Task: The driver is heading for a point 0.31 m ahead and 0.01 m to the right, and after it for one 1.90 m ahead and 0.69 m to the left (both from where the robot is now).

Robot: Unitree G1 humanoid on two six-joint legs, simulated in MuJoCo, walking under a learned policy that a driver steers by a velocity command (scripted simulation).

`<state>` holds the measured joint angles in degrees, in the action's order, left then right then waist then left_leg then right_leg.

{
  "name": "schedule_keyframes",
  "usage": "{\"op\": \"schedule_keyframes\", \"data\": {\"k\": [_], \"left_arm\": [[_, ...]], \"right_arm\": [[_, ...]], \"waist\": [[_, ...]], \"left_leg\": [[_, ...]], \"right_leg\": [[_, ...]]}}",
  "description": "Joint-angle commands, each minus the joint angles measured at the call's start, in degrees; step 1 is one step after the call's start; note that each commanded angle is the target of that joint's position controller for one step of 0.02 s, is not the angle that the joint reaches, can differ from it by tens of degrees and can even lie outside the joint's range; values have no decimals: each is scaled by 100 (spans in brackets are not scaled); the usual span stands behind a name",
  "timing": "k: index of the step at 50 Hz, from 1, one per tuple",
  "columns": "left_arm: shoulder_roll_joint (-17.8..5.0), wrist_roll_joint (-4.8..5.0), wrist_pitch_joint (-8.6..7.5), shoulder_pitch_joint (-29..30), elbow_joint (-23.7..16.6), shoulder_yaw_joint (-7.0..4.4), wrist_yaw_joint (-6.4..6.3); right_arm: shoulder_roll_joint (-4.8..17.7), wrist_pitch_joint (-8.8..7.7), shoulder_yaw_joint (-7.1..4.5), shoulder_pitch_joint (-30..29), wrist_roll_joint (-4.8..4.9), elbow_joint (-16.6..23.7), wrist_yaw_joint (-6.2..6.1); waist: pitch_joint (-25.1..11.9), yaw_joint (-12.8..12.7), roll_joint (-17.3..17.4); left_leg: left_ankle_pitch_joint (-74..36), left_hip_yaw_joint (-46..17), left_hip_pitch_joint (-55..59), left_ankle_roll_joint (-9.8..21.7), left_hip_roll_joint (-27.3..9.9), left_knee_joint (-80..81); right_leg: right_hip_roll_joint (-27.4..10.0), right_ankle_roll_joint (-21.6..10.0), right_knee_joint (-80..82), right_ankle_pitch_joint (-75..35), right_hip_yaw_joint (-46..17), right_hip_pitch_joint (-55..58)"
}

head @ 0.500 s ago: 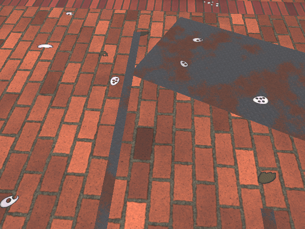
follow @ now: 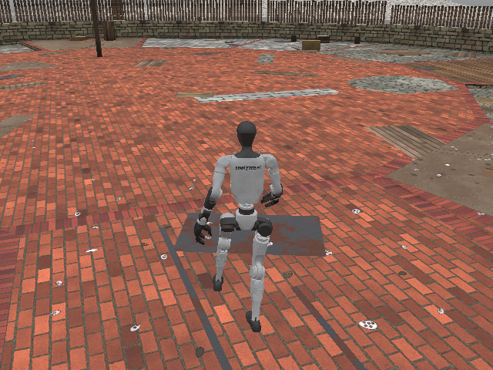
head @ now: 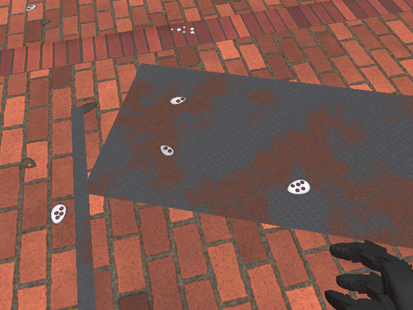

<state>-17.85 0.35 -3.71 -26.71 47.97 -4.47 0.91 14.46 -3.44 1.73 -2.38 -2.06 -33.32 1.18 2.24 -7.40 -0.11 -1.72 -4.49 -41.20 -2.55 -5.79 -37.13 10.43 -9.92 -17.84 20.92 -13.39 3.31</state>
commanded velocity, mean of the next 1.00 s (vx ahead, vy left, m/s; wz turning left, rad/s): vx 0.31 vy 0.00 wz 0.42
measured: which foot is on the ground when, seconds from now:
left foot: up 0.00-0.06, down 0.08-0.44, up 0.46-0.86, down 0.88-1.00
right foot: down 0.00-0.08, up 0.10-0.42, down 0.44-0.88, up 0.90-1.00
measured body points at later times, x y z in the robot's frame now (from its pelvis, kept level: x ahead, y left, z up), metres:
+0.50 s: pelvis +0.34 +0.03 -0.01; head +0.38 +0.01 +0.44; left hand +0.60 +0.22 -0.07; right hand +0.28 -0.25 -0.15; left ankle +0.26 +0.17 -0.70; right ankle +0.45 -0.06 -0.73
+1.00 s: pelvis +0.37 +0.06 +0.00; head +0.38 +0.10 +0.45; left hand +0.34 +0.37 -0.12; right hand +0.65 -0.11 -0.07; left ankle +0.35 +0.15 -0.73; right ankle +0.45 -0.06 -0.67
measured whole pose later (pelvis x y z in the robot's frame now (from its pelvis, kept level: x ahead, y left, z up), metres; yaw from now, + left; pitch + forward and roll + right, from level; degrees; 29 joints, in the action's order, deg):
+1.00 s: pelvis +0.37 +0.06 +0.00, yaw +30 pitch +0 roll -2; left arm -18.2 -1.6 2.6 -12.6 38.1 -3.6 -0.7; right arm 18.1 4.5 -4.0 10.4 -0.8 -34.7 1.0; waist 3.5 -1.0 -2.6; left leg 15.5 -1.9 -18.4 3.2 2.7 -33.6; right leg -3.9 4.1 -59.2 24.8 2.6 -29.5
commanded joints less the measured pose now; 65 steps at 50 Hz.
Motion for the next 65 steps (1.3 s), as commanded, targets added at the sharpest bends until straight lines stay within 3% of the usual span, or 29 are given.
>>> {"op": "schedule_keyframes", "data": {"k": [1, 3, 4, 5, 6, 7, 9, 12, 14, 17, 21, 22, 23, 24, 25, 27, 31, 36, 42, 43, 44, 45, 46, 48, 50, 52, 59, 63, 65], "left_arm": [[-1091, -1, -84, 356, -412, -286, -64], [-1436, -92, -109, 725, -465, -338, -39], [-1101, -146, -184, 945, -524, -244, -24], [-36, -105, -236, 734, -687, 30, -56], [-49, 66, -220, -225, -786, 125, -39], [-406, -127, -117, 125, -490, 114, -106], [-428, -255, -53, 1054, -642, 115, -38], [-206, -424, 39, 1515, -1004, 221, 38], [-57, -378, 40, 1687, -1171, 340, 74], [-18, -159, 99, 2001, -1279, 473, 78], [-449, -262, 98, 1795, -1195, 347, -124], [-634, -332, 32, 1597, -1203, 301, -195], [-980, -401, 0, 1153, -1272, 248, -260], [-887, -238, 118, 1017, -1335, 219, -208], [-601, -65, 203, 1305, -1407, 212, -224], [-80, -108, 237, 1968, -1500, 350, -294], [-145, -169, 179, 1925, -1379, 267, -363], [-249, -247, 203, 1821, -1306, 161, -330], [-747, -192, 307, 1537, -1262, -78, -139], [-742, -167, 357, 1419, -1223, -104, -113], [-631, -177, 424, 1137, -1163, -109, -67], [-158, -163, 512, 1086, -1584, 28, -55], [-466, -277, 606, 1889, -1755, 14, -148], [-451, -121, 580, 1721, -1612, 8, -182], [-589, -260, 529, 1435, -1383, -48, -188], [-540, -244, 553, 1314, -1274, -34, -149], [-334, -131, 603, 1560, -1277, 91, -160], [-324, -47, 575, 1390, -1242, 113, -195], [-197, -81, 507, 1036, -1139, 152, -241]], "right_arm": [[694, -90, -216, -5, 57, 355, -63], [1226, -127, -472, 1717, 106, -87, -211], [1506, -148, -616, 3002, 28, -396, -332], [1805, -198, -680, 3637, -222, -557, -395], [2021, -198, -763, 2974, -215, -556, -283], [1262, -194, -666, 2238, -129, -388, -179], [697, -218, -517, 2063, -41, -622, -73], [586, -309, -429, 2611, 200, -1241, -39], [757, -266, -453, 2453, 137, -1293, -78], [1172, -96, -628, 2152, 120, -1193, -76], [1138, 49, -717, 2315, 278, -1082, -70], [1026, 40, -716, 2447, 306, -1028, -59], [731, 52, -663, 2745, 380, -846, -84], [600, 197, -641, 3768, 429, -878, -221], [933, 352, -710, 3741, 223, -1050, -267], [868, 531, -761, 3061, 75, -968, -186], [670, 746, -772, 2673, 121, -727, -38], [492, 882, -679, 1790, 151, -254, 160], [694, 864, -704, 1262, 200, 124, 271], [773, 817, -737, 1482, 170, 46, 247], [1113, 734, -825, 1900, 100, -90, 156], [2115, 676, -1015, 1893, 109, 132, 55], [2104, 689, -1124, 2267, 95, 135, -17], [1653, 744, -967, 1492, 89, 137, -103], [1365, 752, -879, 930, 153, 300, -123], [1266, 713, -836, 1085, 171, 243, -76], [1204, 659, -778, 1502, 76, 12, -58], [1179, 659, -736, 1349, 66, -85, -40], [1082, 646, -680, 1139, 166, -120, -79]], "waist": [[-206, 436, -292], [-1183, 1415, -251], [-1723, 1999, -121], [-2094, 1815, 1351], [-2500, 997, 2706], [-1560, 960, 1237], [-767, 973, 44], [-492, 791, 534], [-537, 597, 506], [-613, 535, 846], [-525, 401, 378], [-649, 359, 28], [-1279, 357, -902], [-2223, 663, -1505], [-2029, 681, -1001], [-932, 887, -665], [-722, 1033, -691], [-647, 903, -845], [-634, 779, -839], [-668, 888, -533], [-547, 1034, 524], [-297, 812, 2275], [-496, 1435, 1295], [-103, 871, 954], [-328, 665, 959], [-614, 682, 617], [-608, 979, 738], [-539, 872, 805], [-512, 570, 628]], "left_leg": [[-84, 319, 2197, 125, 602, 754], [788, 409, 3961, 254, 714, 667], [1579, 90, 5307, 386, 218, 387], [2809, -1923, 6349, 683, -1305, 803], [2379, -5119, 6429, 1521, -2034, 2017], [2105, -4356, 5618, 1611, -1647, 1992], [-1036, -2446, 4335, 1604, -1090, 1666], [-3270, -1529, 3958, 1460, -648, 1700], [-3884, -1201, 3429, 1412, -375, 1806], [-2926, -829, 2421, 1059, 119, 1931], [-1202, -1207, 2102, 584, 391, 982], [-376, -1066, 1881, 454, 707, 199], [2109, -526, 1408, 317, 1092, -1291], [4409, -69, 1371, 358, 1263, -2499], [3991, 124, 1146, 327, 965, -3039], [3202, 218, 924, 146, 672, -3207], [2697, 374, 1178, -35, 551, -3393], [2169, 535, 1391, 59, 286, -1996], [2212, 1103, 2632, 362, 534, 0], [1925, 1017, 3110, 456, 645, 573], [1575, -28, 3675, 646, 176, 1554], [-330, -2772, 3890, 1353, -1589, 1862], [-712, -2743, 3622, 1954, -1583, 1873], [292, -1706, 3117, 1612, -763, 1900], [-81, -1299, 2988, 1435, -245, 1754], [-537, -1294, 3135, 1453, -217, 1621], [-370, -1761, 3198, 1570, -327, 1487], [-797, -2014, 2878, 1444, -282, 1316], [-383, -2015, 2533, 1127, -55, 1088]], "right_leg": [[-1082, -146, -204, -4396, -992, -1085], [-1011, 84, -2130, -5317, -850, -1046], [-824, 158, -3682, -4599, -578, -1805], [-247, 271, -5607, -8, -5, -3150], [59, 419, -6486, 717, 306, -4162], [-483, 415, -6506, 174, 374, -4380], [-645, 632, -6050, -2, 559, -4071], [-887, 856, -4798, 441, 791, -4066], [-863, 1014, -3611, 29, 1105, -3547], [-587, 1022, -2133, -1434, 1340, -2016], [-859, 856, -1132, -2562, 957, -892], [-1354, 746, -948, -3251, 663, -448], [-2869, 456, -1093, -5260, -442, 361], [-4070, -182, -1193, -6457, -1246, 593], [-3754, -342, -880, -5046, -1297, 151], [-2994, -158, -311, -3539, -349, -813], [-2785, -300, -113, -4136, 746, -1453], [-2839, -150, 11, -2685, 1466, -1563], [-3067, 374, -715, -1597, 2099, -1757], [-2925, 663, -1226, -1130, 2308, -2012], [-2521, 1083, -2415, -248, 2674, -2729], [-1531, 1615, -3898, 2063, 2727, -4451], [-1371, 1565, -4607, 1851, 1518, -4577], [-1493, 1440, -4491, 508, 1154, -4371], [-1346, 1397, -4544, -93, 1252, -3979], [-1241, 1375, -4467, -117, 1226, -3804], [-1086, 1161, -3128, 109, 1212, -3209], [-894, 963, -2192, 254, 1311, -2299], [-900, 831, -766, -624, 1325, -1403]]}}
